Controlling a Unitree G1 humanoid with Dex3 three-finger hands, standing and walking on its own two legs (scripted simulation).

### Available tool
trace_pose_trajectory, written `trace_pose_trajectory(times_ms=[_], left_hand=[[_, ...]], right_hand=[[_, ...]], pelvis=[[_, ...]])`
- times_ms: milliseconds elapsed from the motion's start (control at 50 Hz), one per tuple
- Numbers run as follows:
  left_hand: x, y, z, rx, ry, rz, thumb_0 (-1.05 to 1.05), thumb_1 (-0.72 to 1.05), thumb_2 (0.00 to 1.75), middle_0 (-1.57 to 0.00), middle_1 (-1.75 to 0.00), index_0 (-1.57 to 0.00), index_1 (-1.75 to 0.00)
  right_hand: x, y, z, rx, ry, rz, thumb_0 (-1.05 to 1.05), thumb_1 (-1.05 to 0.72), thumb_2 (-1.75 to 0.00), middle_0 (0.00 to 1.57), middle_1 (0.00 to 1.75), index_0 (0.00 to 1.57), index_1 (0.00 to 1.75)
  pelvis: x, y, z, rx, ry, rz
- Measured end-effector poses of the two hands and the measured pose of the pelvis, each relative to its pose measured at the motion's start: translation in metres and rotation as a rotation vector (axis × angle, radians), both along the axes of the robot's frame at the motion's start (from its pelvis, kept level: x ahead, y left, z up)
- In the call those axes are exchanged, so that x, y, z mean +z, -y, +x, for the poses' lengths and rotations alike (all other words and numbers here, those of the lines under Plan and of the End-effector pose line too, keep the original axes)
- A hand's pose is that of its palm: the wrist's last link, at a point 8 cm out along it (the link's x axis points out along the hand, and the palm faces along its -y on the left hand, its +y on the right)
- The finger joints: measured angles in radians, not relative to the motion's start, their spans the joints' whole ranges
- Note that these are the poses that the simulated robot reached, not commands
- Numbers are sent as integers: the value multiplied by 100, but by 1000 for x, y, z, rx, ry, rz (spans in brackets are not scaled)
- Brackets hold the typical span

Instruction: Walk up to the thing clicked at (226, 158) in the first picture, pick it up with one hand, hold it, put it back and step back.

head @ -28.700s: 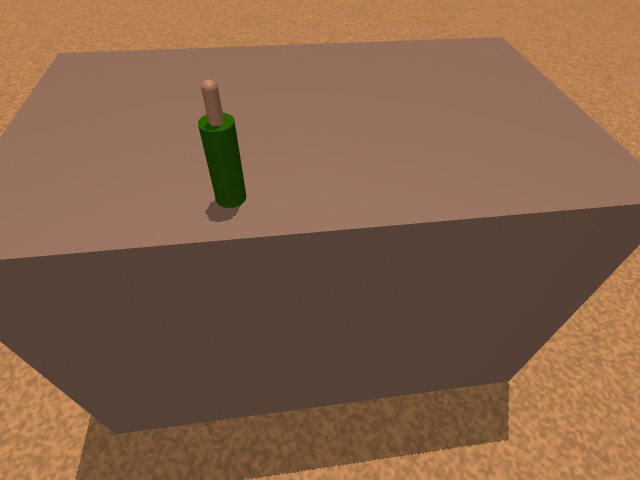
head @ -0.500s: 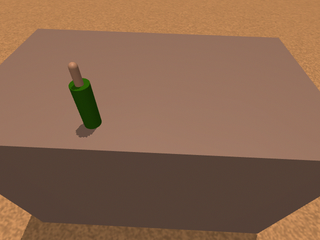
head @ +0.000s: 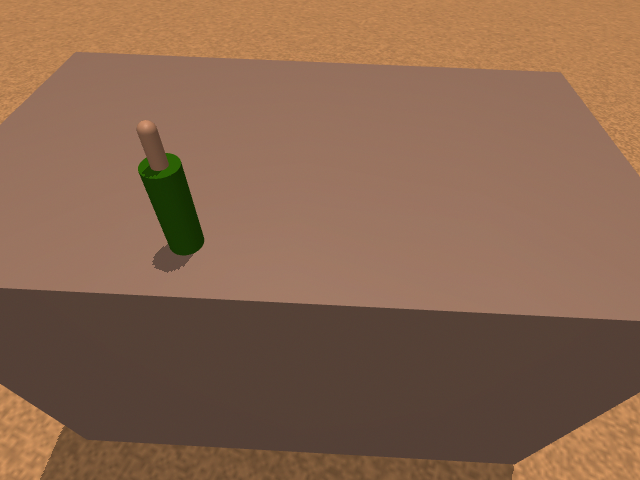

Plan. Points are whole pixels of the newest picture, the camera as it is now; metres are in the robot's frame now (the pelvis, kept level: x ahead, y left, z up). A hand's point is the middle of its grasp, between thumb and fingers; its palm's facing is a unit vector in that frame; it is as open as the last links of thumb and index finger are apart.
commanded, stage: stand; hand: left
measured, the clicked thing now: (168, 191) +0.45 +0.21 +0.12
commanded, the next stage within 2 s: step back in 0.38 s
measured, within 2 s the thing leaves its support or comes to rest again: neither
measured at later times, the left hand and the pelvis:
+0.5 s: hand out of the picture +0.07 +0.27 -0.16, palm faces +0.01 -0.93 -0.36, open 7.4 cm; pelvis -0.02 +0.01 -0.01, yaw +1 degrees
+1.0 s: hand out of the picture +0.02 +0.30 -0.18, palm faces -0.09 -0.92 -0.38, open 7.4 cm; pelvis -0.10 +0.04 -0.02, yaw -3 degrees
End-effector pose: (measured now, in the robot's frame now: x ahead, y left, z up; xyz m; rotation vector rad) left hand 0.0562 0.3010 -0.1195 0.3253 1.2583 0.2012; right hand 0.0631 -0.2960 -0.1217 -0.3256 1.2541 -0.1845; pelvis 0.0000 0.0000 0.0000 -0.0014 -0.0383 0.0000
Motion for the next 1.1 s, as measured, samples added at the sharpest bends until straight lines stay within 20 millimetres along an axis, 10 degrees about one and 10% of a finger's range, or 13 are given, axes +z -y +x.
trace_pose_trajectory(times_ms=[500, 760, 1100], left_hand=[[-3, -11, 4, 29, 34, 16, 1, 90, 90, -20, -30, -20, -30], [-25, -59, 17, -12, 104, 35, 1, 90, 90, -20, -30, -20, -30], [-12, -30, -68, -83, 56, 46, 1, 90, 90, -20, -30, -20, -30]], right_hand=[[-4, 5, 6, 1, 19, -20, 1, -90, -90, 21, 30, 21, 30], [-3, -23, -63, -11, -71, -93, 1, -91, -90, 21, 30, 21, 30], [-23, -20, -89, -50, 104, -17, 1, -90, -90, 21, 30, 21, 30]], pelvis=[[-8, -6, -17, 9, 0, -13], [-25, -44, -57, 21, -14, -15], [-28, -33, -117, -49, 17, -25]])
